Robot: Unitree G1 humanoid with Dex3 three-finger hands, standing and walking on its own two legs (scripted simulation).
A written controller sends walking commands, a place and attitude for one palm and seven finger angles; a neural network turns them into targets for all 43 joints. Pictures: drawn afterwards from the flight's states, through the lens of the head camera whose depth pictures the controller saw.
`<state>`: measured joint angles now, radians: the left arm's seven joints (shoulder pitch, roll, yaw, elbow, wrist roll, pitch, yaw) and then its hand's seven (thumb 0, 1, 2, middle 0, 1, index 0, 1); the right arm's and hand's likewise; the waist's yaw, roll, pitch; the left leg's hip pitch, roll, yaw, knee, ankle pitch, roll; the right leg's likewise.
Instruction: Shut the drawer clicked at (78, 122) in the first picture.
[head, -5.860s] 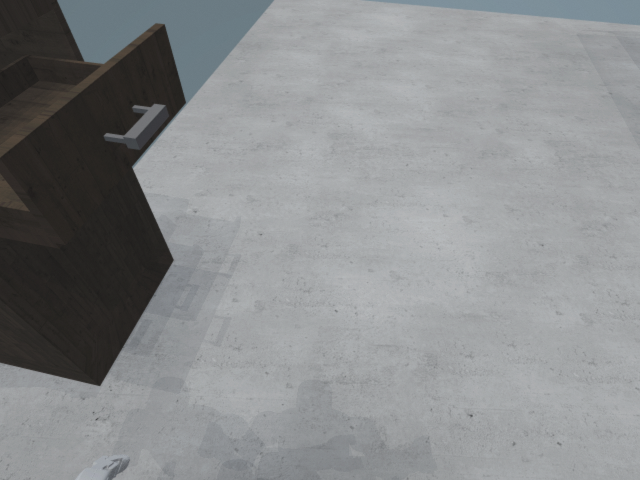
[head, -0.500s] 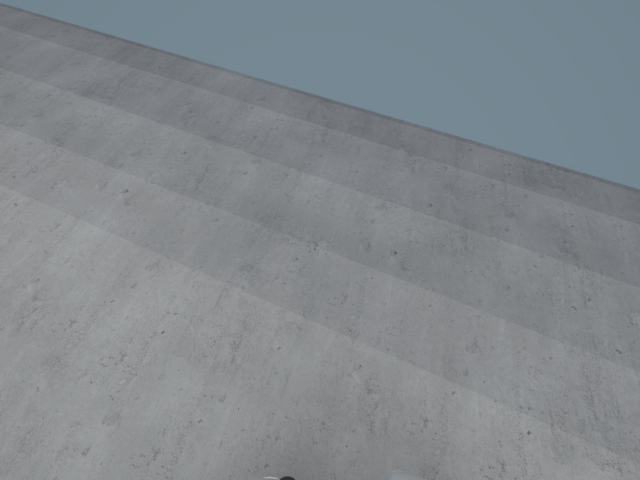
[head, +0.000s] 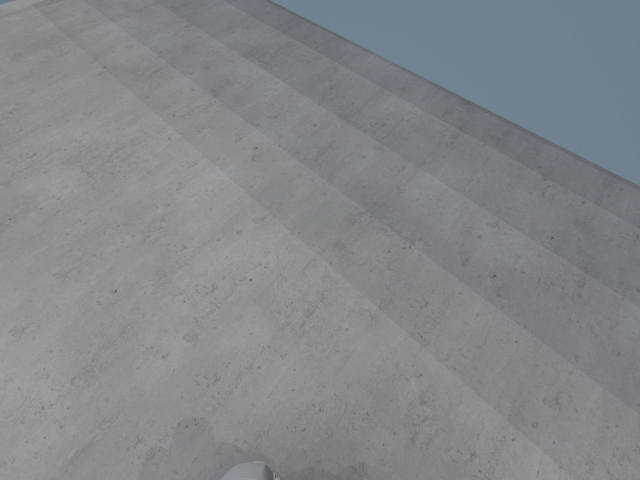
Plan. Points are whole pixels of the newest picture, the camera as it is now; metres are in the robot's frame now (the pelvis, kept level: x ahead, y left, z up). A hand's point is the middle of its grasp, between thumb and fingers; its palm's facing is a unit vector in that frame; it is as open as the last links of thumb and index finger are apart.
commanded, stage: walk to a spot facing it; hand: left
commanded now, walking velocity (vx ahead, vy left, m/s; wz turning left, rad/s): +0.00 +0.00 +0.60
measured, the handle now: out of the picture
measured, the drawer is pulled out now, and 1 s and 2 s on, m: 0.26 0.26 0.26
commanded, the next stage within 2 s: none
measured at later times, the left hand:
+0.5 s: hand out of the picture +0.07 +0.24 -0.14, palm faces +0.27 -0.91 -0.30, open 7.4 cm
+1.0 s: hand out of the picture -0.13 +0.24 -0.18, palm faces +0.58 -0.77 -0.25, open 7.4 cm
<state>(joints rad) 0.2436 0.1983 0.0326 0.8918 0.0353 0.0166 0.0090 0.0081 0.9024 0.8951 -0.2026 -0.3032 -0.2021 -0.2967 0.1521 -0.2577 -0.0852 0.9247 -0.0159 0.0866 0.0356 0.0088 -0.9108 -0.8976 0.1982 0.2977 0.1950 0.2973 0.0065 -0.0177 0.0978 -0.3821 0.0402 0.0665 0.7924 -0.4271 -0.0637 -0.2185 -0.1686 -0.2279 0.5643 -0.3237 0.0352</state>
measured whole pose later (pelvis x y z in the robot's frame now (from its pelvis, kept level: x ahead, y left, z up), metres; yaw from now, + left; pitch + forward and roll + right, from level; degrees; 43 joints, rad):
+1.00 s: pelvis -0.03 +0.04 -0.01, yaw +35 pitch +0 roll -1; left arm 0.25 0.28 0.08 0.94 0.03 0.07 0.00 0.01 0.91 0.90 -0.20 -0.30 -0.20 -0.30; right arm 0.14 -0.25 -0.06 0.89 -0.02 0.02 0.02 0.01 -0.91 -0.90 0.20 0.30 0.20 0.30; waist 0.01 -0.05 0.09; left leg -0.31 0.00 0.06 0.64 -0.34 0.05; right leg -0.41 -0.14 -0.11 1.03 -0.53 0.07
